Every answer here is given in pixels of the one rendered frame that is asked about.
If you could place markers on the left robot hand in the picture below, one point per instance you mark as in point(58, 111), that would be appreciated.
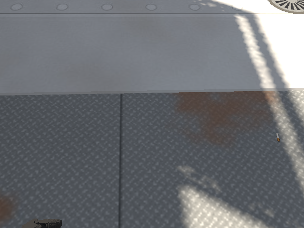
point(43, 223)

